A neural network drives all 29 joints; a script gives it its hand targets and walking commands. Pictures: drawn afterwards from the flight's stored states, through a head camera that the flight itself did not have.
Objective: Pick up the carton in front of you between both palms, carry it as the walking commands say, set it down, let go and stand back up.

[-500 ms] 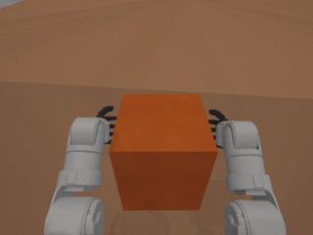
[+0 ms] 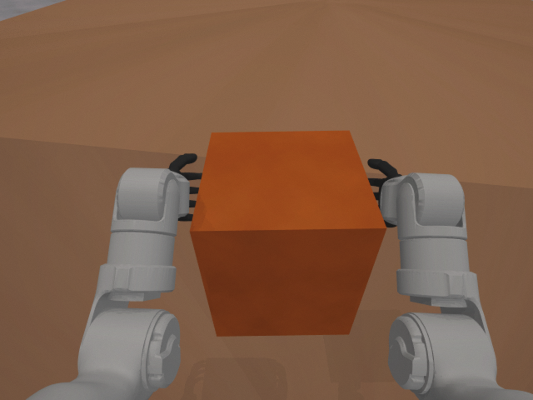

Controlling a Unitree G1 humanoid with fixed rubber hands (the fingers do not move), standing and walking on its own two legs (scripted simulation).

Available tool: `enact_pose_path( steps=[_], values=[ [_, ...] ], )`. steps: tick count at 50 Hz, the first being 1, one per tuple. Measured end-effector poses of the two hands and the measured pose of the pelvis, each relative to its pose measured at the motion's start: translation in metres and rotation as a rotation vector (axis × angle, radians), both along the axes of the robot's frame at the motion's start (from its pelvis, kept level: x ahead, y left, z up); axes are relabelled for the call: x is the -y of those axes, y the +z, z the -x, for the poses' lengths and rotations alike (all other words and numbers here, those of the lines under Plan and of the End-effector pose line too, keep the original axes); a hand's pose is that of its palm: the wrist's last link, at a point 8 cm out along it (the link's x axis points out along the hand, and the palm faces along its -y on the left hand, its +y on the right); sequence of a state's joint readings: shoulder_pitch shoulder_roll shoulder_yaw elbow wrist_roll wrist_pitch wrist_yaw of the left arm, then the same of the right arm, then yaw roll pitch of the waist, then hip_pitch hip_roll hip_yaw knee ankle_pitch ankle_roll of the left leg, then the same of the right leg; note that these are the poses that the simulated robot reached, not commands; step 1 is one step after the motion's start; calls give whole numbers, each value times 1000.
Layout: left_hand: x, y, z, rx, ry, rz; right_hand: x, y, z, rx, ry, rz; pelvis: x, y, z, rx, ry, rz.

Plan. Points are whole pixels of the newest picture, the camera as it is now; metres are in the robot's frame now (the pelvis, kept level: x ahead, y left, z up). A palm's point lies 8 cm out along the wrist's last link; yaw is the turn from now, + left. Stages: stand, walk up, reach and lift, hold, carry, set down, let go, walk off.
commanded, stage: carry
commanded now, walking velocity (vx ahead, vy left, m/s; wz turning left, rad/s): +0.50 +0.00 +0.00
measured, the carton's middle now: (281, 235) +0.36 +0.00 +0.10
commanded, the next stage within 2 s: none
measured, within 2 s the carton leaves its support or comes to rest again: neither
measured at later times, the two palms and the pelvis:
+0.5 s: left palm (212, 108) +0.64 +0.15 +0.17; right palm (354, 111) +0.66 -0.15 +0.17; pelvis +0.27 -0.02 +0.02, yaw +0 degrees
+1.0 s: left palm (248, 25) +1.01 +0.10 +0.25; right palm (354, 40) +0.96 -0.19 +0.23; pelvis +0.61 +0.01 +0.08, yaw -2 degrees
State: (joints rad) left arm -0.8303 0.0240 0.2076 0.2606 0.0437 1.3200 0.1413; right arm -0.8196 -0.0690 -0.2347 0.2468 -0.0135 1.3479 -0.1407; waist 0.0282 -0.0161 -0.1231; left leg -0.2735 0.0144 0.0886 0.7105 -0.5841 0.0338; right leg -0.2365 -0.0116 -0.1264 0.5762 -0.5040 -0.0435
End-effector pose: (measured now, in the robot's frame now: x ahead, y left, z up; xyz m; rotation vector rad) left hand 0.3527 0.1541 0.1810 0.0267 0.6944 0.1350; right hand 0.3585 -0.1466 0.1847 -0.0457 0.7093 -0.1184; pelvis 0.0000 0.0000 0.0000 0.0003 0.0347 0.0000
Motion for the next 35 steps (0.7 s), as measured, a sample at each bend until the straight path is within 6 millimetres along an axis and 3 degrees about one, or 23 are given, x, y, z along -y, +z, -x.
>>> enact_pose_path(
  steps=[6, 14, 17, 21, 27, 31, 35],
  values=[
    [-13, 1, -55, -15, 0, 24, -14, 6, -52, -14, -12, 16, -11, 2, -47, 7, -28, -33],
    [11, 14, -162, -31, -59, 36, 8, 1, -122, -30, -97, 0, -18, 18, -122, -17, -8, 24],
    [20, 16, -204, -7, -60, 48, 17, 4, -164, -5, -116, -11, -13, 16, -159, -26, -4, 29],
    [21, 7, -259, 3, -19, 39, 20, -3, -234, 5, -91, -37, 1, 7, -218, -13, -6, 42],
    [-3, -12, -307, -64, 92, 22, -4, -13, -328, -67, 20, -48, 22, 29, -291, -2, 1, 24],
    [-12, -2, -350, -54, 144, 44, -15, -1, -384, -60, 46, -60, 30, 48, -336, -17, 11, -4],
    [-12, 24, -409, 16, 154, 51, -14, 21, -440, 8, 37, -85, 28, 58, -389, -32, 7, -21]
  ],
)
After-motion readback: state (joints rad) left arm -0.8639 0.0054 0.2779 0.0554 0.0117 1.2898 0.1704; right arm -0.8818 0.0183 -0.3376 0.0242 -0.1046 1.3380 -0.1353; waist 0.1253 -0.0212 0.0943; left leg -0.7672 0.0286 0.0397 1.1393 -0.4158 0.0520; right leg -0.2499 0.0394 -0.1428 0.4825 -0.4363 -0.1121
